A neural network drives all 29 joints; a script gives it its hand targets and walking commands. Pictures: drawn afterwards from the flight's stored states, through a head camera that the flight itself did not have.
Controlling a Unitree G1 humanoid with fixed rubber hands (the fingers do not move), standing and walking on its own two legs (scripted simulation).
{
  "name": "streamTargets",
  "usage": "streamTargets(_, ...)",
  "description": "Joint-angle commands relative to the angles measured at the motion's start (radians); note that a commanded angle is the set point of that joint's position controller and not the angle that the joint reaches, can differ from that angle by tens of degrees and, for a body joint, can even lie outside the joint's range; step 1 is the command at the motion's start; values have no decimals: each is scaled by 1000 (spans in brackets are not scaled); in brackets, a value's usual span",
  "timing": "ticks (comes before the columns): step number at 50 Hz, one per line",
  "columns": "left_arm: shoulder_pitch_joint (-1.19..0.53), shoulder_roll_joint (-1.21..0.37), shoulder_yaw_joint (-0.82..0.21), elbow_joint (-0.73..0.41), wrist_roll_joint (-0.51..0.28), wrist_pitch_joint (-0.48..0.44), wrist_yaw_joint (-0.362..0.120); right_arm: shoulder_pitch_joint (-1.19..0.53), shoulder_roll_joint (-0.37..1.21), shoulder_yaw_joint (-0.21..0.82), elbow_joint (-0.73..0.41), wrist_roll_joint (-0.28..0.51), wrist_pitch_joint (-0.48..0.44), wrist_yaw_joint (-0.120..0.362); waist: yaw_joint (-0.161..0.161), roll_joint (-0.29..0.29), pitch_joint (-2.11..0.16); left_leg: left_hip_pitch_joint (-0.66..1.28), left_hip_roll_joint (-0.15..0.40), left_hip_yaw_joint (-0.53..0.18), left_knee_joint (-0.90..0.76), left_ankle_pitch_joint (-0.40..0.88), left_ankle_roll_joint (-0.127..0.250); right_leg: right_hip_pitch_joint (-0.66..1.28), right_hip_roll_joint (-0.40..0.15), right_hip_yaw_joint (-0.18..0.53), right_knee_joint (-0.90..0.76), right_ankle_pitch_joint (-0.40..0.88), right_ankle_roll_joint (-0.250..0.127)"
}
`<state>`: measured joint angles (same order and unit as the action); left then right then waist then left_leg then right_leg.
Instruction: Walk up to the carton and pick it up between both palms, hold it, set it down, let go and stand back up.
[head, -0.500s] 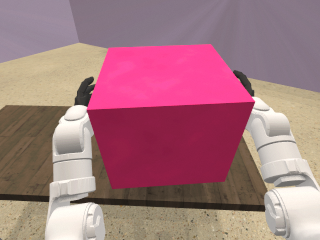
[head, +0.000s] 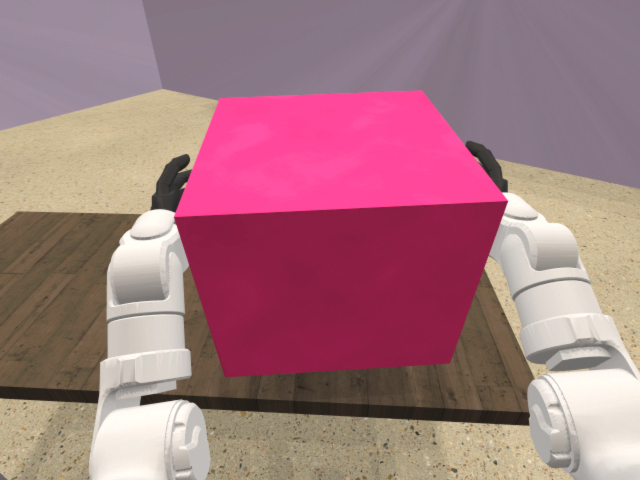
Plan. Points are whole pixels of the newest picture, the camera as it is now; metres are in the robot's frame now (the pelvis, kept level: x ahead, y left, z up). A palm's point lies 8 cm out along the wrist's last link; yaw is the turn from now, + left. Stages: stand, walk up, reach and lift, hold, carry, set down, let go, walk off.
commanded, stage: hold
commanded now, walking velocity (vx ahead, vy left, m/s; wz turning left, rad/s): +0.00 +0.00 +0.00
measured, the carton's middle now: (329, 224) +0.40 +0.00 +0.20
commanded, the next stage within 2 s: none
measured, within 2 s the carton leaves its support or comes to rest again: neither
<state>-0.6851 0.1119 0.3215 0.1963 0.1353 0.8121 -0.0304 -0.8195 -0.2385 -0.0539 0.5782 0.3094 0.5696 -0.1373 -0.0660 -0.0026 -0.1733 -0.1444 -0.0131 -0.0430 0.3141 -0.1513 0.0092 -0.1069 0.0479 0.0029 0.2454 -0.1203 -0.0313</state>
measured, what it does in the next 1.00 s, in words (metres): stands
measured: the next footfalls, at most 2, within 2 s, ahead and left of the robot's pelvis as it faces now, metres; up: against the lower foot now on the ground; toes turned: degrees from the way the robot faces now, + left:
none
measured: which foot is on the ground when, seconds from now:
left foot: down 0.00-1.00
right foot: down 0.00-1.00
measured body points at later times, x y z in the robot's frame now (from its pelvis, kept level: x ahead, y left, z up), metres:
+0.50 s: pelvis +0.00 +0.00 +0.00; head -0.07 +0.01 +0.44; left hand +0.37 +0.18 +0.24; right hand +0.38 -0.19 +0.24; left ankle +0.01 +0.11 -0.75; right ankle +0.01 -0.10 -0.75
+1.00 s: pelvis +0.00 +0.00 +0.00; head -0.07 +0.01 +0.44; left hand +0.37 +0.18 +0.24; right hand +0.38 -0.19 +0.25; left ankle +0.01 +0.11 -0.75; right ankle +0.01 -0.10 -0.75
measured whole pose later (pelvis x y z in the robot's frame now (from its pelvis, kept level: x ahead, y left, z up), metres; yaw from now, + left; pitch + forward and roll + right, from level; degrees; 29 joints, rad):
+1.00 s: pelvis +0.00 +0.00 +0.00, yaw +0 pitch -2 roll -1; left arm -0.68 0.11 0.31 0.19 0.14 0.82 -0.03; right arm -0.82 -0.25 -0.04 0.58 0.32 0.57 -0.14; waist -0.07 0.00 -0.17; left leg -0.13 -0.01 -0.05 0.31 -0.16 0.01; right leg -0.09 0.05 0.01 0.24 -0.12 -0.03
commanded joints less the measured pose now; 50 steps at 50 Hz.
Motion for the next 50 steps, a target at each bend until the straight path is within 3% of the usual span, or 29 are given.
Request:
streamTargets(1, -783, -561, -488, -150, -172, -67, -125, -835, 643, 326, -329, 145, -51, 143, 3, 16, -319, 59, -12, 5, -21, 145, -18, 133, 4, 21, 6, 141, 33)
streamTargets(6, -784, -554, -515, -219, -190, -67, -117, -772, 631, 332, -322, 163, -45, 141, -17, 50, -336, 105, -12, 2, 2, 242, -37, 141, 8, 19, 20, 238, 37)
streamTargets(8, -701, -531, -446, -99, -140, -42, -139, -788, 611, 326, -311, 142, -39, 132, 8, -7, -256, 64, -13, 7, -27, 161, -17, 150, 0, 22, -4, 191, 41)
streamTargets(10, -727, -553, -485, -156, -158, -53, -147, -784, 626, 323, -340, 144, -44, 129, -12, 28, -310, 68, -13, 6, -23, 183, -27, 174, 0, 26, 10, 221, 37)
streamTargets(16, -774, -558, -520, -235, -185, -64, -128, -778, 619, 335, -367, 168, -45, 136, -24, 51, -330, 106, -12, -3, 1, 235, -44, 146, 10, 16, 15, 229, 34)
streamTargets(18, -711, -554, -491, -174, -157, -47, -132, -782, 601, 338, -371, 161, -44, 137, -9, 38, -286, 95, -13, 2, -1, 229, -38, 149, 6, 19, 9, 237, 32)
streamTargets(22, -732, -555, -513, -248, -177, -53, -124, -793, 626, 363, -412, 177, -47, 139, 6, 30, -347, 101, -13, 6, 4, 257, -34, 162, 13, 17, 17, 250, 37)
streamTargets(24, -739, -543, -508, -222, -182, -52, -126, -806, 627, 353, -419, 166, -46, 135, 1, 7, -338, 92, -17, 8, -1, 220, -25, 155, 9, 18, 15, 238, 45)
streamTargets(26, -767, -540, -481, -200, -166, -53, -132, -798, 644, 340, -356, 148, -38, 143, 14, -2, -313, 51, -15, 16, -32, 132, -13, 142, 1, 26, 7, 154, 42)
streamTargets(28, -773, -553, -511, -211, -179, -55, -126, -800, 647, 339, -367, 147, -43, 143, -3, 26, -335, 64, -15, 10, -19, 166, -21, 150, 0, 28, 14, 197, 37)
streamTargets(32, -734, -546, -476, -111, -162, -51, -140, -833, 642, 331, -345, 139, -45, 136, 13, -3, -288, 41, -14, 14, -30, 122, -3, 141, -3, 31, 1, 171, 39)
streamTargets(34, -763, -559, -494, -121, -176, -59, -139, -849, 635, 325, -361, 145, -51, 135, 7, 26, -317, 49, -14, 9, -25, 128, -14, 140, -1, 31, 2, 160, 33)
streamTargets(37, -793, -547, -490, -138, -182, -72, -137, -826, 636, 321, -325, 146, -47, 136, -5, 15, -321, 77, -13, 4, -19, 151, -17, 128, -1, 26, 6, 182, 40)
streamTargets(38, -775, -536, -464, -105, -165, -67, -138, -824, 636, 326, -303, 147, -43, 137, 8, 3, -288, 64, -15, 6, -26, 130, -10, 124, -4, 28, -3, 165, 40)
streamTargets(39, -783, -544, -475, -109, -167, -68, -141, -800, 627, 302, -279, 135, -40, 137, -14, 20, -294, 67, -10, 5, -33, 117, -18, 119, -4, 28, -2, 151, 39)
streamTargets(42, -763, -556, -473, -119, -167, -67, -139, -826, 632, 322, -336, 150, -51, 135, 4, 37, -331, 76, -15, 6, -11, 179, -23, 155, -3, 27, 6, 217, 39)
streamTargets(43, -758, -553, -478, -147, -170, -70, -139, -813, 637, 334, -339, 160, -49, 131, -3, 25, -334, 81, -17, 3, -3, 222, -25, 175, 2, 23, 14, 263, 43)
streamTargets(48, -743, -550, -474, -155, -157, -58, -148, -792, 610, 325, -335, 160, -43, 128, -14, 31, -292, 85, -12, 4, -12, 209, -35, 160, 2, 21, 9, 241, 40)
streamTargets(50, -761, -547, -492, -227, -171, -64, -145, -773, 623, 341, -357, 171, -41, 128, -21, 23, -332, 99, -14, 1, -1, 256, -40, 187, 8, 20, 21, 296, 46)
